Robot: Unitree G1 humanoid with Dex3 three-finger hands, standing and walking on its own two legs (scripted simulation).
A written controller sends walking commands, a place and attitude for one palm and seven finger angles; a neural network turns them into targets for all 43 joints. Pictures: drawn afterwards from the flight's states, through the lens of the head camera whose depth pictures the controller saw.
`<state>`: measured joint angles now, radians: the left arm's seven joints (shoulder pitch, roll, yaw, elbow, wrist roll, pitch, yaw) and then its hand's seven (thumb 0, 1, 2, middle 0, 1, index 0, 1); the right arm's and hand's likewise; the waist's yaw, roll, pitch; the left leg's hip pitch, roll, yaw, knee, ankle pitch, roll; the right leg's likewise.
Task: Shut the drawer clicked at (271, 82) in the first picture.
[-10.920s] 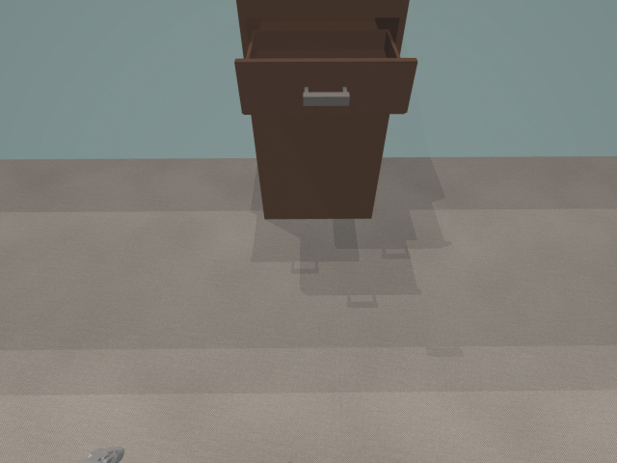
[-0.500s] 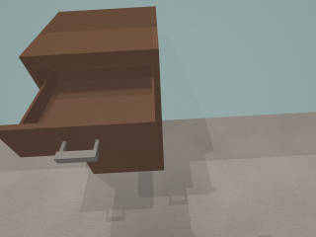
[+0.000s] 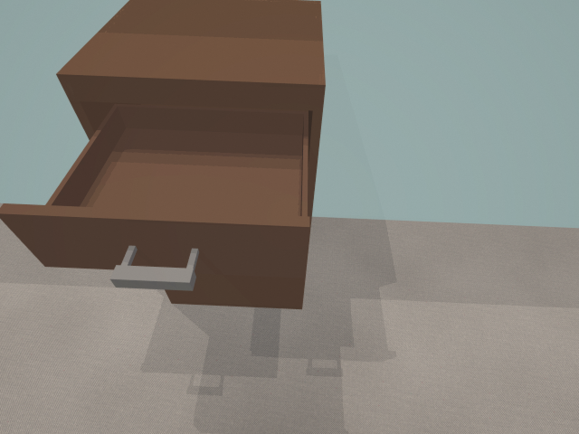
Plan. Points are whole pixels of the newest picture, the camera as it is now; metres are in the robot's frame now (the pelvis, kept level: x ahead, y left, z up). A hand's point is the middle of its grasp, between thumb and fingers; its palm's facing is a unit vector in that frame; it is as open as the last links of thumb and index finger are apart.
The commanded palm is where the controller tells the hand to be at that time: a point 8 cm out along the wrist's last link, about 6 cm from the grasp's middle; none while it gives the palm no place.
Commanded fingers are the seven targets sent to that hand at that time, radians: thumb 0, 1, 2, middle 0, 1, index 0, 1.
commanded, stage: shuffle to correct the standing spot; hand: left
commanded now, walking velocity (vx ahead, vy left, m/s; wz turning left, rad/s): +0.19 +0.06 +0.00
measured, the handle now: (158, 265) +0.34 +0.23 +0.02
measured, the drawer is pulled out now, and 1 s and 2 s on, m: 0.29 0.29 0.29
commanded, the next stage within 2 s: come to a stop and stand still in 0.02 s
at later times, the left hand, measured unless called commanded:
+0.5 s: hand out of the picture +0.11 +0.18 -0.16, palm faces +0.05 -0.97 -0.26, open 7.2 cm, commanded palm none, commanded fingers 0.00 0.90 0.90 -0.20 -0.30 -0.20 -0.30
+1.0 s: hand out of the picture +0.03 +0.24 -0.17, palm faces +0.03 -0.97 -0.23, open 7.4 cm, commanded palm none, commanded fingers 0.00 0.90 0.90 -0.20 -0.30 -0.20 -0.30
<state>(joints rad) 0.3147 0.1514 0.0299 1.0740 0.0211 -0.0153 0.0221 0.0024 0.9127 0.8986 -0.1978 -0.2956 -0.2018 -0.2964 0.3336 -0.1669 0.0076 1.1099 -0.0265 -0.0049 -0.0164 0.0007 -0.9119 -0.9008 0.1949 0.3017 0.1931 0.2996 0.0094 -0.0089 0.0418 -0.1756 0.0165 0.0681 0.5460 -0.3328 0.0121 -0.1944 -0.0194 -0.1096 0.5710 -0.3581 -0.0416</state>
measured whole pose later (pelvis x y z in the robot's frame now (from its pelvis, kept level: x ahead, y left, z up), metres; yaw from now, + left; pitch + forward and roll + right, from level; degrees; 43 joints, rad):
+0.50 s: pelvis +0.04 -0.01 +0.01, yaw +2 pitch -1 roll +3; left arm 0.17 0.16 0.03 1.00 0.03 -0.01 0.04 -0.01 0.94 0.90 -0.20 -0.30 -0.20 -0.30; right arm 0.20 -0.17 -0.03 1.03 -0.01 0.03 -0.03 0.01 -0.93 -0.90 0.20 0.30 0.19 0.30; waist 0.00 0.00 0.09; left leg -0.32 0.01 0.06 0.75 -0.45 -0.04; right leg -0.29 -0.04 -0.08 0.56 -0.25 -0.06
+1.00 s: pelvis +0.04 +0.05 +0.00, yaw +1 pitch -1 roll +0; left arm 0.34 0.19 -0.01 1.00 0.02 0.02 0.03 0.00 0.91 0.90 -0.20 -0.30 -0.20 -0.30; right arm 0.27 -0.18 0.00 0.98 -0.02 0.02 0.00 0.00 -0.92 -0.90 0.20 0.30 0.20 0.30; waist 0.01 0.00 0.03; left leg -0.24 -0.03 0.10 0.51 -0.25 0.07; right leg -0.28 -0.06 -0.02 0.51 -0.22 0.03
